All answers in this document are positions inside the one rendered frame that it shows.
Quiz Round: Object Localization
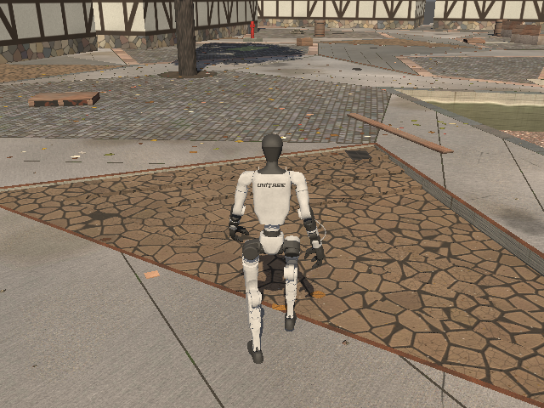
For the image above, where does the robot right shin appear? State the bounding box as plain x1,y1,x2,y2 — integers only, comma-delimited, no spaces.
286,267,298,319

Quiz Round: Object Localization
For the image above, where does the right robot foot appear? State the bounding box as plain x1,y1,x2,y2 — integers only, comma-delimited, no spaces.
285,311,297,330

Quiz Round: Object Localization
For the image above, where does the robot right hand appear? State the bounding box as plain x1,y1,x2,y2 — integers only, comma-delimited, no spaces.
304,245,325,269

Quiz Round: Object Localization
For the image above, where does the right robot upper arm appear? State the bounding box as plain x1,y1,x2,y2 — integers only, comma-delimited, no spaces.
289,171,311,220

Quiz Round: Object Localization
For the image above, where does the left robot forearm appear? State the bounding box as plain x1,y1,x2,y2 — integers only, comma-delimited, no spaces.
229,203,241,230

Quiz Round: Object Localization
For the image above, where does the left robot upper arm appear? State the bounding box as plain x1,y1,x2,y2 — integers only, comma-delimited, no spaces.
232,171,255,216

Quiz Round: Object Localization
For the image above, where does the right robot forearm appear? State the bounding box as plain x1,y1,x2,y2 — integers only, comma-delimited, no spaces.
303,207,322,248

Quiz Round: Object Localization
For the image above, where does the robot left hand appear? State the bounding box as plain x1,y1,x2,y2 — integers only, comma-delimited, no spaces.
229,226,249,242

